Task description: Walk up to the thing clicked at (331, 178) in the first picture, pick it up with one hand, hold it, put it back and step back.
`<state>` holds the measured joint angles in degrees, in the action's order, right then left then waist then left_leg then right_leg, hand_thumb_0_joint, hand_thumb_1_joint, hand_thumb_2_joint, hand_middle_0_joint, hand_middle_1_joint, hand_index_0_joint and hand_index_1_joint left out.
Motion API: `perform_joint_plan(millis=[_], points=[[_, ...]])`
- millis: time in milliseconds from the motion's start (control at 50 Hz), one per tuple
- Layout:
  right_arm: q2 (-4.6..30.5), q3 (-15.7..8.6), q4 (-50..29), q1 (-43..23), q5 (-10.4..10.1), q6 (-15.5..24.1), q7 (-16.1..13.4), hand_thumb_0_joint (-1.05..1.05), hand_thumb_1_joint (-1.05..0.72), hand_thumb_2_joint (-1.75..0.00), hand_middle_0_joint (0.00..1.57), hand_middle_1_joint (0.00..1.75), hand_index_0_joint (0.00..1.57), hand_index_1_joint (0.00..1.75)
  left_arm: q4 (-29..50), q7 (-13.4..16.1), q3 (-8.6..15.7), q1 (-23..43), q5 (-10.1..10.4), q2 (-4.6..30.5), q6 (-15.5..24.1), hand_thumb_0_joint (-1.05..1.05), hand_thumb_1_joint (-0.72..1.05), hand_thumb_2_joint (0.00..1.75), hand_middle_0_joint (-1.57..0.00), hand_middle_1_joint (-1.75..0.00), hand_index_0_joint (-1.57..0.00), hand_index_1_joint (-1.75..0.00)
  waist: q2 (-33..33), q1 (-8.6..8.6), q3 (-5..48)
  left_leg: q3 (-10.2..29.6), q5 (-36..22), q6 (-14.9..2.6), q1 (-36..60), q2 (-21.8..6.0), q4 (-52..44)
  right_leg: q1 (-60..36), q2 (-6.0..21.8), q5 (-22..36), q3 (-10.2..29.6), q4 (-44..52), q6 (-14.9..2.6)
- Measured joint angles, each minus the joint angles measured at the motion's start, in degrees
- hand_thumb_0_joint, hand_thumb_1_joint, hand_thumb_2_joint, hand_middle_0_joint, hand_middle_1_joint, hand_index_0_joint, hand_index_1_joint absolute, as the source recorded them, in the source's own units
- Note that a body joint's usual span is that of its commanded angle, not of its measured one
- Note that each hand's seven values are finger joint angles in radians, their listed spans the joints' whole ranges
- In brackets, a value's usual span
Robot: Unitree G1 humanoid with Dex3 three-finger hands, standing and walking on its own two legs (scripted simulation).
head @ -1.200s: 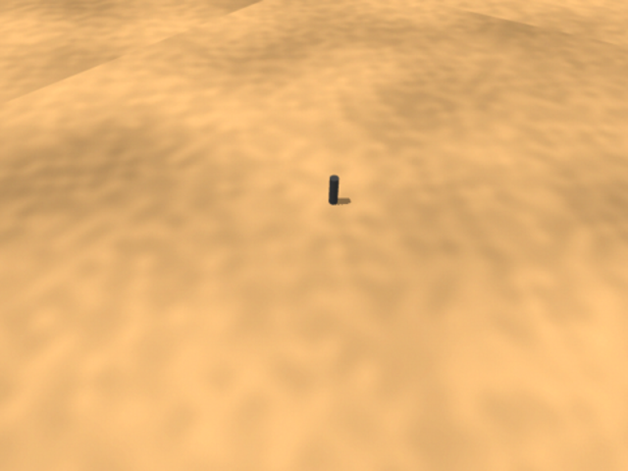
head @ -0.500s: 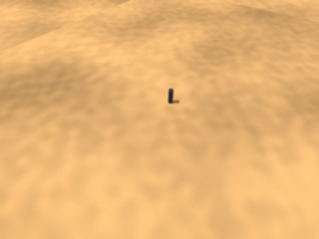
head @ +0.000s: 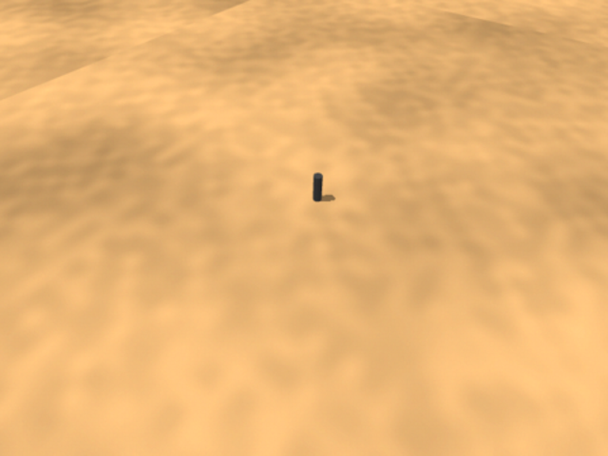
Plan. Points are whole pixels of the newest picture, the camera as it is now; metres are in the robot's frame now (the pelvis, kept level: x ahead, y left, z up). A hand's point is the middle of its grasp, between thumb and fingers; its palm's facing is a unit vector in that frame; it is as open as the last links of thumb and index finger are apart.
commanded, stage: walk up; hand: left
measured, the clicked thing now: (317, 187) +1.35 -0.02 -0.71
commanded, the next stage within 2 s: none
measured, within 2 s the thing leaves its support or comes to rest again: neither
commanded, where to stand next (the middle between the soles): +0.98 -0.17 m, yaw -10 degrees
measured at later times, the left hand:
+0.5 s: hand (194, 424) +0.20 +0.19 -0.15, palm faces -0.10 -0.93 -0.35, open 7.4 cm
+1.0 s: hand (253, 243) +0.55 +0.13 -0.14, palm faces -0.27 -0.87 -0.41, open 7.4 cm
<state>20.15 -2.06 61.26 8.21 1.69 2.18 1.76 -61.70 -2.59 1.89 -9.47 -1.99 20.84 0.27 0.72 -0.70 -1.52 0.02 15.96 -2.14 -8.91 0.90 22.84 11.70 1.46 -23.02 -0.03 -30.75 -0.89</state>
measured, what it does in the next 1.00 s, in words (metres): walks ahead: right foot, then left foot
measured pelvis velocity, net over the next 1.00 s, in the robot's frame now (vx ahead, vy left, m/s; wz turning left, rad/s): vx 0.38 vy -0.12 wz -0.19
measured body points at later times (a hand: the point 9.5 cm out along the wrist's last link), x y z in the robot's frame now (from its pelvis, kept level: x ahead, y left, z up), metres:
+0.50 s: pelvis +0.15 -0.08 -0.01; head +0.16 -0.09 +0.44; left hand +0.21 +0.23 -0.12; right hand +0.21 -0.41 -0.12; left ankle +0.26 +0.04 -0.71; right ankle +0.13 -0.20 -0.74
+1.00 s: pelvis +0.38 -0.12 -0.02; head +0.40 -0.14 +0.42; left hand +0.56 +0.18 -0.11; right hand +0.33 -0.44 -0.14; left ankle +0.32 +0.04 -0.74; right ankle +0.47 -0.26 -0.75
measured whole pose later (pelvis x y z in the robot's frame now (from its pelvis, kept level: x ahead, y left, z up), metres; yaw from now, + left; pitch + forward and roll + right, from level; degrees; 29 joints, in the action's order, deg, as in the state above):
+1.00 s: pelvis +0.38 -0.12 -0.02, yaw -11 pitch -2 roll +1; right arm 25.1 -3.5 49.5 22.3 0.3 3.2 3.2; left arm -49.8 -4.8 3.3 -11.5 -0.8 25.3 4.1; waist -0.6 2.9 -4.7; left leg -7.5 25.8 0.7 -5.3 -4.7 34.2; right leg 23.7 3.2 -7.7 -2.5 -33.1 -1.8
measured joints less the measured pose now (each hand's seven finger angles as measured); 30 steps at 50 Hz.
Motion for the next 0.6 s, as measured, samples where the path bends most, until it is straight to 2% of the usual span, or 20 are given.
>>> perform_joint_plan(millis=[40, 80, 160, 200, 220, 240, 260, 280, 320, 360, 400, 500, 600], points=[[0.47, -1.1, -1.93, 1.37, 0.27, 1.27, 0.25, 0.0, -0.91, -0.9, 0.21, 0.3, 0.21, 0.3, 0.87, -0.59, 0.75, -0.85, -0.32, 1.17, -0.35, 0.01, 0.9, 0.9, -0.21, -0.3, -0.2, -0.3, 0.19, 0.65, -0.05, -0.8, -1.9, -0.39, 0.33, -0.55, -0.26, 5.29, -0.34, -1.35, 0.95, -10.06, -0.42], [0.96, -1.7, -3.02, 3.03, 0.45, 1.77, 0.27, 0.0, -0.91, -0.9, 0.21, 0.3, 0.21, 0.3, 1.84, -1.28, 1.35, -1.35, -0.25, 2.64, -0.25, 0.01, 0.9, 0.9, -0.21, -0.3, -0.2, -0.3, 1.02, 1.13, -0.4, -1.47, -1.42, 0.0, 1.63, -0.76, -1.1, 9.39, 0.63, -0.75, 1.84, -15.23, -0.33], [3.51, -2.88, -3.59, 5.55, 1.05, 0.97, 0.82, 0.0, -0.9, -0.9, 0.21, 0.3, 0.21, 0.3, 3.99, -2.96, 2.14, -2.61, -0.22, 4.13, 0.52, 0.01, 0.9, 0.9, -0.2, -0.3, -0.2, -0.3, 0.2, 1.31, -1.04, -2.82, 0.75, 1.63, 5.04, -2.82, -1.39, 11.81, 3.22, 1.99, 1.21, -10.05, 0.33], [4.9, -3.34, -3.81, 6.29, 1.04, 0.48, 1.08, 0.0, -0.9, -0.9, 0.21, 0.3, 0.21, 0.3, 4.68, -3.31, 2.56, -3.19, -0.24, 4.58, 0.93, 0.01, 0.9, 0.9, -0.2, -0.3, -0.2, -0.3, -0.51, 1.36, -1.3, -3.5, 3.53, 2.59, 6.08, -4.07, 1.06, 10.66, 3.83, 6.04, 0.38, -5.21, 0.46], [5.49, -3.48, -3.97, 6.66, 1.01, 0.15, 1.13, 0.0, -0.9, -0.9, 0.21, 0.3, 0.21, 0.3, 5.11, -3.3, 2.77, -3.61, -0.23, 4.92, 1.39, 0.01, 0.9, 0.9, -0.2, -0.3, -0.2, -0.3, -0.83, 1.36, -1.34, -3.59, 5.9, 2.53, 5.9, -4.79, 3.94, 9.38, 3.75, 8.24, -0.14, -2.86, 0.59], [6.14, -3.56, -4.14, 6.97, 1.02, -0.2, 1.06, 0.0, -0.9, -0.9, 0.21, 0.3, 0.21, 0.3, 5.48, -3.05, 3.1, -3.84, -0.28, 5.07, 2.04, 0.01, 0.9, 0.9, -0.2, -0.3, -0.2, -0.3, -1.81, 1.38, -1.54, -3.03, 9.16, 1.39, 4.8, -6.15, 8.73, 8.76, 2.82, 11.9, -0.9, -2.91, 1.24], [6.65, -3.6, -4.08, 7.06, 0.94, -0.7, 0.86, 0.0, -0.91, -0.9, 0.21, 0.3, 0.21, 0.3, 6.07, -2.53, 3.47, -3.96, -0.39, 4.88, 2.65, 0.01, 0.9, 0.9, -0.2, -0.3, -0.2, -0.3, -3.09, 1.29, -1.82, -1.31, 12.22, 0.47, 2.4, -7.09, 16.0, 8.88, 1.62, 11.18, -1.9, -5.21, 1.48], [6.8, -3.55, -3.83, 6.9, 0.72, -1.33, 0.71, 0.0, -0.91, -0.9, 0.2, 0.3, 0.2, 0.3, 6.78, -2.04, 3.57, -4.31, -0.39, 4.57, 3.12, 0.01, 0.9, 0.9, -0.2, -0.3, -0.2, -0.3, -3.71, 0.84, -1.91, 0.39, 13.34, 0.22, -0.54, -6.5, 23.56, 8.77, 0.86, 9.42, -2.37, -6.87, 1.34], [6.92, -3.27, -3.55, 6.1, 0.27, -1.94, 0.87, 0.0, -0.91, -0.9, 0.2, 0.3, 0.2, 0.3, 7.69, -1.65, 3.06, -5.29, 0.2, 3.44, 3.29, 0.01, 0.9, 0.9, -0.2, -0.3, -0.2, -0.3, -4.44, -0.1, -2.04, 1.23, 11.3, 0.41, -6.19, -4.65, 34.6, 6.73, -0.11, 7.76, -2.6, -6.14, 0.4], [6.86, -2.89, -4.13, 5.43, -0.13, -1.55, 1.2, 0.01, -0.91, -0.9, 0.2, 0.3, 0.2, 0.3, 7.99, -1.43, 2.25, -6.41, 0.67, 2.24, 3.13, 0.01, 0.9, 0.9, -0.2, -0.3, -0.2, -0.3, -5.02, -0.63, -2.03, -0.05, 7.82, 0.52, -10.96, -4.18, 38.28, 3.68, -0.78, 7.98, -2.65, -2.8, -0.23], [6.35, -2.63, -5.27, 4.93, -0.34, -0.93, 1.82, 0.01, -0.91, -0.9, 0.2, 0.3, 0.2, 0.3, 8.1, -1.34, 1.56, -7.72, 0.89, 1.54, 3.1, 0.01, 0.9, 0.9, -0.21, -0.3, -0.2, -0.3, -4.99, -0.99, -1.84, -1.27, 5.39, 0.74, -14.41, -4.49, 36.14, 0.89, -1.25, 8.56, -2.38, 0.66, -0.53], [4.19, -2.27, -8.16, 4.7, -0.04, -0.31, 3.53, 0.0, -0.91, -0.9, 0.2, 0.3, 0.2, 0.3, 8.83, -1.44, 1.06, -10.12, 0.89, 1.94, 3.09, 0.01, 0.9, 0.9, -0.21, -0.3, -0.2, -0.3, -2.97, -1.78, -1.53, -1.67, 1.66, 1.71, -17.73, -5.94, 21.96, -3.56, -1.94, 7.21, -1.53, 4.48, -0.56], [3.69, -2.63, -9.4, 5.65, 0.11, 0.72, 3.57, 0.0, -0.91, -0.9, 0.2, 0.3, 0.2, 0.3, 9.89, -1.53, 0.79, -11.12, 0.7, 3.06, 3.03, 0.01, 0.9, 0.9, -0.21, -0.3, -0.2, -0.3, -0.96, -1.75, -0.78, -2.68, -3.73, 1.56, -13.73, -5.52, 10.42, -5.45, -1.23, 0.52, -0.97, 0.08, 0.81]])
